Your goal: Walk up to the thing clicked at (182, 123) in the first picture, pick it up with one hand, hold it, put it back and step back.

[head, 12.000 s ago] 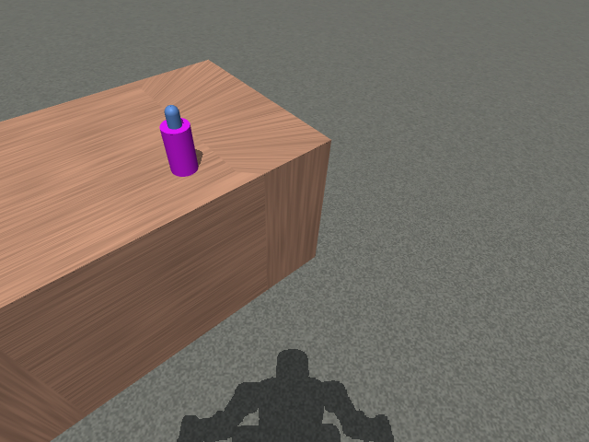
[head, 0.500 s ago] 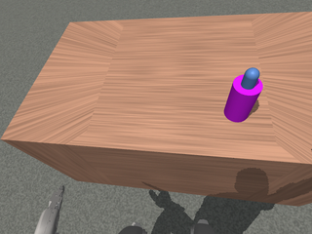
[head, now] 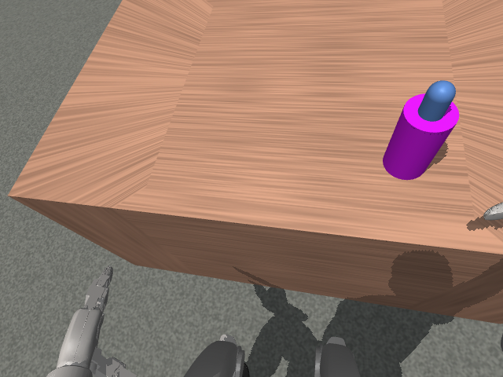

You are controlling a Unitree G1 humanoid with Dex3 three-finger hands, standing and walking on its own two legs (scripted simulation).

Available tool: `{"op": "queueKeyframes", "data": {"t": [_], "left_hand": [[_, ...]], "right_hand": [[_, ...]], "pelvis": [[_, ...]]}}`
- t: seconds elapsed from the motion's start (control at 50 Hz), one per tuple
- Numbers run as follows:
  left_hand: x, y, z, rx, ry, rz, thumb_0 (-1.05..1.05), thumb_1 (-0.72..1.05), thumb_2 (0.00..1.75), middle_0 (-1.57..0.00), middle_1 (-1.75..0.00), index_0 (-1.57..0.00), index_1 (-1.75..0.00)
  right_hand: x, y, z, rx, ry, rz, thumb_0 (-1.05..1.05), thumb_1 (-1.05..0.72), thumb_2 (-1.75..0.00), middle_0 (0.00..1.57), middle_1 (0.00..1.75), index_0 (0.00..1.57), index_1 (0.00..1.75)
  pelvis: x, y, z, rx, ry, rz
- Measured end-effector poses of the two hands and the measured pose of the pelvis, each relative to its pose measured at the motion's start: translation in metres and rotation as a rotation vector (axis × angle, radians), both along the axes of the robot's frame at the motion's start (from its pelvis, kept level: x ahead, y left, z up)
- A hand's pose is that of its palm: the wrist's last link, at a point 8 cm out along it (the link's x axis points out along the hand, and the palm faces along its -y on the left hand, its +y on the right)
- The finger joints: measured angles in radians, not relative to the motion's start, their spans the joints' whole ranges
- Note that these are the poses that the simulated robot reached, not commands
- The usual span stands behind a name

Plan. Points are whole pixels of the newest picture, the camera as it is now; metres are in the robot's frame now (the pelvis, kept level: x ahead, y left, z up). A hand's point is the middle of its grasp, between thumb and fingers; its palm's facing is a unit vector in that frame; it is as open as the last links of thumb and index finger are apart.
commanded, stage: close in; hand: right
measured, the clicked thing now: (421, 130) +0.53 -0.22 +0.01
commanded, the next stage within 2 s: rest palm in 0.56 s
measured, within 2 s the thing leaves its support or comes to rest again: leaves its support in 1.88 s
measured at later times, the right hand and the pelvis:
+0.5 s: hand (446, 153) +0.48 -0.25 +0.01, palm faces +0.24 +0.97 +0.02, open 17.5 cm; pelvis +0.00 +0.00 -0.02, yaw +1 degrees
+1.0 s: hand (417, 149) +0.50 -0.22 +0.00, palm faces +0.26 +0.97 +0.02, open 16.7 cm; pelvis -0.01 +0.01 -0.03, yaw +2 degrees
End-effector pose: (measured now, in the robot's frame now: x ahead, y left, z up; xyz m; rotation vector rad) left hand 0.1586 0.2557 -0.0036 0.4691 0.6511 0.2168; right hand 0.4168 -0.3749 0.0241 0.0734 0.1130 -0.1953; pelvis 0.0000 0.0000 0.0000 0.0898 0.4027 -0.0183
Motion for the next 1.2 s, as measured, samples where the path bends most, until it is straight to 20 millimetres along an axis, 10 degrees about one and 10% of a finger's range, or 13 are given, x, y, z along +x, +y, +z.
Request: {"op": "queueKeyframes", "data": {"t": [0.16,0.44,0.84,1.2], "left_hand": [[-0.019,0.015,0.015,0.080,-0.002,0.050,-0.01,-0.51,0.03,-0.06,-0.05,-0.07,-0.05],[-0.011,0.008,0.000,-0.024,-0.019,0.050,-0.01,-0.51,0.03,-0.06,-0.05,-0.08,-0.05],[-0.023,0.021,0.005,0.018,-0.005,0.060,-0.01,-0.54,0.06,-0.06,-0.05,-0.06,-0.05],[-0.027,0.022,-0.003,0.017,0.025,0.069,-0.01,-0.52,0.05,-0.05,-0.05,-0.06,-0.05]], "right_hand": [[0.025,0.037,-0.042,0.001,-0.019,-0.057,-0.02,0.57,-0.04,0.04,0.05,0.05,0.05],[0.036,0.069,-0.013,-0.068,-0.059,-0.047,-0.02,0.55,-0.04,0.04,0.05,0.04,0.04],[0.046,0.109,-0.026,-0.071,-0.082,-0.047,-0.02,0.48,-0.04,0.07,0.06,0.07,0.05],[0.068,0.109,-0.025,-0.072,-0.088,-0.074,-0.02,0.49,-0.09,0.48,0.27,0.48,0.27]], "pelvis": [[0.001,0.005,-0.014,0.007,0.031,0.025],[0.005,0.004,-0.018,0.010,0.029,0.023],[-0.005,0.012,-0.025,0.003,0.036,0.025],[-0.005,0.012,-0.030,0.003,0.064,0.031]]}}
